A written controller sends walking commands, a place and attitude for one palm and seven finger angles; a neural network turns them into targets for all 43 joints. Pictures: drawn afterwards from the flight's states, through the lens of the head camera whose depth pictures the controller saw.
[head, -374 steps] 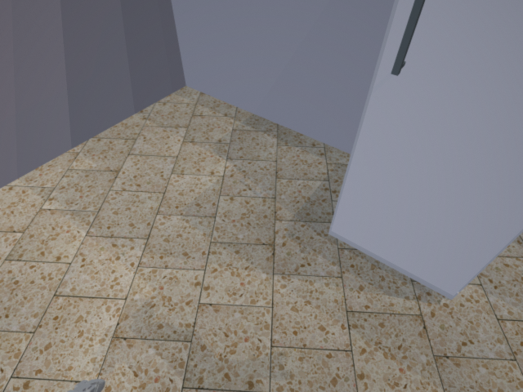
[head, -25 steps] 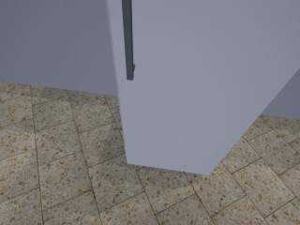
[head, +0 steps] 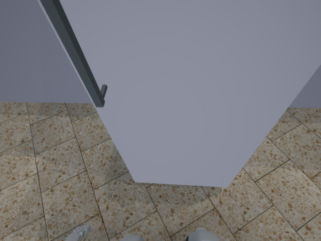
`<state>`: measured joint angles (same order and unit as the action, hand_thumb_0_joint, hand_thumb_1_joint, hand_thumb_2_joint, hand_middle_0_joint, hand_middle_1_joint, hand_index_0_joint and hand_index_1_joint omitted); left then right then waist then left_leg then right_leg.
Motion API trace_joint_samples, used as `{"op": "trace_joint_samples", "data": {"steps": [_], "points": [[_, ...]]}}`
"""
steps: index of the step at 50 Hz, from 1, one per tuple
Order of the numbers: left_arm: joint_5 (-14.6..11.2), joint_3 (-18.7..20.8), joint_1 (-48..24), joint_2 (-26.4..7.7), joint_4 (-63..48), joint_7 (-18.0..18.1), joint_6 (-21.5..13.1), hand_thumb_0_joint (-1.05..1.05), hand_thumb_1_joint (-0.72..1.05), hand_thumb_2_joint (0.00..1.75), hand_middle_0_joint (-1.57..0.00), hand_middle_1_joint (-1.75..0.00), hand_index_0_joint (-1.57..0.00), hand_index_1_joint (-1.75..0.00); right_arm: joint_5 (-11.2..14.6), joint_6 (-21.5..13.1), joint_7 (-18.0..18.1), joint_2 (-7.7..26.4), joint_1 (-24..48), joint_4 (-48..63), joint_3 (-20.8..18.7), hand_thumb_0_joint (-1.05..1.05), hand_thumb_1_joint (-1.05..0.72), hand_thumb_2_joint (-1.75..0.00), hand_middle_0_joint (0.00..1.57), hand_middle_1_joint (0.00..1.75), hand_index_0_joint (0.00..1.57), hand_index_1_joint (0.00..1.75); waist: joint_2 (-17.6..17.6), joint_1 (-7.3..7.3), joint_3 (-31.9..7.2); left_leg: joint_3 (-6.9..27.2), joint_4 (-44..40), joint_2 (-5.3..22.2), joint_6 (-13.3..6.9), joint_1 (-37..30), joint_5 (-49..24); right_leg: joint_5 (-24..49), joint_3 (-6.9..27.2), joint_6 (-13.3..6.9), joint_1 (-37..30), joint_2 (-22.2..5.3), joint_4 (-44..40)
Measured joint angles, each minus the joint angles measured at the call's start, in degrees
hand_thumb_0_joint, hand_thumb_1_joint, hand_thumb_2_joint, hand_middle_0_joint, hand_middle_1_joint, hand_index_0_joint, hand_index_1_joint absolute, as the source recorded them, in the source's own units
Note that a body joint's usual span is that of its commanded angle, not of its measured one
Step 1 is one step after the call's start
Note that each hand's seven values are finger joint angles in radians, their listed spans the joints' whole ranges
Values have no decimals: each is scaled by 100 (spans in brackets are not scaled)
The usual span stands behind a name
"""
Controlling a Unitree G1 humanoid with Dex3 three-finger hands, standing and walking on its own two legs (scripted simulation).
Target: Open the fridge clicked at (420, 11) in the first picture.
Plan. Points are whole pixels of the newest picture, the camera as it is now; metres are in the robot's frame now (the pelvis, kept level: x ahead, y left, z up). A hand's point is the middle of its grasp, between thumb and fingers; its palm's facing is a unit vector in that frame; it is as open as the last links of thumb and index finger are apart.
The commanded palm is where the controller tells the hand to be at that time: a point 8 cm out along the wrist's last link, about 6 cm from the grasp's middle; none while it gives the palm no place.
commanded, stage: come to a stop and stand still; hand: left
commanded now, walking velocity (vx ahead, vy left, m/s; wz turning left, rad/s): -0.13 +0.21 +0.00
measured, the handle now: (81, 51) +0.42 +0.16 +0.25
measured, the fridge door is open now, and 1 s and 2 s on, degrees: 0 0 0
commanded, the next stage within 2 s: look again from close up in 1.12 s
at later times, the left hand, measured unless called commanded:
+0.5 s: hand out of the picture -0.04 +0.22 -0.16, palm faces +0.11 -0.98 -0.19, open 7.4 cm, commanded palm none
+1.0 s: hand out of the picture -0.03 +0.18 -0.16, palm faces +0.02 -0.97 -0.23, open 7.3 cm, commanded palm none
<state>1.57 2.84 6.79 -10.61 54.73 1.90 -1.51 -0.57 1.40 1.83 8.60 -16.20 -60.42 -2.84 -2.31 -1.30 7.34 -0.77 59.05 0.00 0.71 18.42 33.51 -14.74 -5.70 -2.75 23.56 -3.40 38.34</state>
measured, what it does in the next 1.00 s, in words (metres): steps on the spot: left foot, then right foot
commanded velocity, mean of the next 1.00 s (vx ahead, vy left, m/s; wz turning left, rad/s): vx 0.05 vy -0.01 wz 0.00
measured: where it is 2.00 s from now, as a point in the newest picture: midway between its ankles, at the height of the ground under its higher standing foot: outside the picture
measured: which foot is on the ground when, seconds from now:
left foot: up 0.00-0.32, down 0.34-1.00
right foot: down 0.00-0.34, up 0.36-0.70, down 0.72-1.00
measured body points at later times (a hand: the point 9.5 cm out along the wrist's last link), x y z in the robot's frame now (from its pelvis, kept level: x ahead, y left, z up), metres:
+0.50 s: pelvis -0.05 +0.03 +0.02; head -0.06 +0.05 +0.47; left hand -0.05 +0.27 -0.14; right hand -0.04 -0.19 -0.13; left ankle -0.07 +0.13 -0.72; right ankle -0.03 -0.09 -0.66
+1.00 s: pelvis -0.05 +0.00 +0.01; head -0.06 -0.01 +0.46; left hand -0.03 +0.23 -0.14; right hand -0.05 -0.21 -0.16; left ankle -0.07 +0.12 -0.72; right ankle -0.06 -0.10 -0.72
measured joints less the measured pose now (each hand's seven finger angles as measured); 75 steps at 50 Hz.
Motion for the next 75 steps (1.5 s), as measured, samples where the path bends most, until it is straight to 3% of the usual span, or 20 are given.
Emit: {"op": "trace_joint_samples", "data": {"steps": [3, 6, 11, 16, 17, 20, 25, 29, 34, 36, 38, 40, 45, 51, 59, 75], "points": [[-20, -29, -21, 96, -51, 36, 77, 1, 92, 90, -20, -30, -20, -30, -21, 115, -22, 189, 312, 95, -69, 0, -91, -89, 20, 30, 20, 29, 47, 35, -25, 44, 1034, -74, 86, 562, -265, 166, 1, 25, -89, -19, -229], [-13, -55, 22, 164, -76, 41, 142, 1, 91, 90, -20, -30, -20, -30, -55, 181, -70, 314, 554, 249, -92, 0, -91, -89, 20, 30, 20, 29, 166, 68, -121, 39, 1065, -56, 188, 837, -620, 360, -9, -23, -117, -53, -473], [37, -36, 183, 157, -98, 17, 222, 0, 92, 90, -20, -30, -20, -30, -87, 180, -140, 396, 733, 452, -87, 0, -91, -90, 20, 30, 20, 29, 363, 217, -293, -54, -80, 34, 206, 613, -843, 622, -23, -1, -87, -106, -717], [55, 29, 507, -26, -7, -16, 358, 0, 91, 90, -20, -30, -20, -30, -73, 24, -191, 300, 568, 561, 9, 0, -91, -90, 20, 30, 19, 29, 497, 318, -557, -261, -2122, 52, 19, -334, -1063, 783, -39, 95, 11, -69, -785], [36, 40, 589, -47, 40, -17, 399, 0, 91, 90, -20, -30, -20, -30, -79, -30, -186, 287, 460, 581, 36, 0, -91, -90, 20, 30, 20, 29, 441, 289, -645, -256, -2653, 85, -33, -588, -1151, 645, -83, 139, 76, -16, -677], [-30, 92, 745, -142, 248, -33, 525, 1, 91, 90, -20, -30, -20, -30, -166, -38, -126, 62, 155, 488, 149, 0, -91, -90, 20, 30, 20, 29, 554, 220, -719, -267, -2821, 29, -180, -675, -1497, -396, 222, 267, 270, 96, 146], [16, 101, 1046, -82, 410, -160, 404, 1, 91, 90, -20, -30, -20, -30, -152, -89, -69, -176, -383, 175, 312, 0, -91, -89, 20, 30, 20, 29, 444, 229, -833, -224, -3532, 9, -248, -923, -1919, -253, 513, 274, 463, 308, 1874], [12, 57, 1183, 22, 549, -171, 357, 1, 91, 90, -20, -30, -19, -29, -154, -199, -35, -315, -631, 23, 344, 0, -91, -89, 20, 30, 20, 29, 408, 140, -780, -257, -3810, -52, -254, -962, -2085, -421, 459, 301, 247, 241, 2015], [-50, -48, 1018, 223, 652, -137, 318, 1, 91, 90, -20, -30, -19, -29, -181, -245, 6, -368, -746, -146, 336, 0, -91, -89, 20, 30, 20, 29, 286, -40, -580, -287, -3749, -20, -173, -843, -2094, -899, 311, 313, -432, 183, 397], [-34, -150, 983, 214, 644, -15, 132, 2, 92, 90, -20, -30, -20, -30, -116, -196, -64, -327, -742, -178, 332, 0, -91, -89, 20, 30, 20, 30, 303, 16, -567, -400, -3149, -2, -110, -462, -1804, -320, 489, 210, -692, 137, -578], [-34, -206, 883, 315, 698, 39, -18, 2, 93, 90, -20, -30, -20, -30, -122, -112, -109, -172, -555, -164, 282, 1, -91, -89, 20, 30, 20, 30, 13, -11, -381, -302, -2374, 184, -89, -86, -1324, -281, 492, 161, -612, 341, -543], [-19, -277, 837, 393, 748, 46, -75, 2, 94, 90, -20, -30, -20, -30, -106, -122, -118, -43, -430, -130, 233, 1, -91, -89, 20, 30, 20, 29, -249, -91, -264, -106, -2146, 235, -118, -26, -1235, -300, 391, 149, -671, 489, -462], [-65, -267, 929, 301, 883, 136, 13, 2, 94, 90, -20, -30, -20, -30, -74, -226, -78, -131, -340, -123, 277, 1, -91, -89, 20, 30, 20, 29, 86, -95, -581, -110, -2466, 106, -45, -469, -1399, -458, 471, 140, -914, 410, -361], [-75, -289, 957, 275, 826, 74, 11, 2, 95, 90, -20, -30, -20, -30, -86, -200, 20, 0, -203, -144, 305, 2, -94, -89, 20, 30, 20, 29, 12, 75, -817, -104, -2756, 77, -59, -706, -1493, -372, 466, 153, -1145, 389, -622], [-79, -302, 1046, 286, 826, 22, 1, 1, 92, 90, -20, -30, -20, -30, -55, -245, 2, 88, -89, -162, 322, 2, -93, -90, 20, 30, 20, 29, 28, 103, -742, -113, -3143, 29, -50, -887, -1708, -245, 474, 151, -1258, 348, -856], [-83, -306, 1124, 375, 926, 3, 7, 1, 91, 90, -20, -30, -20, -30, -36, -230, -6, -86, -123, -405, 361, 0, -91, -89, 20, 30, 20, 29, 107, 131, -580, -92, -3321, 49, -23, -955, -1827, -133, 452, 125, -1330, 371, -1032]]}}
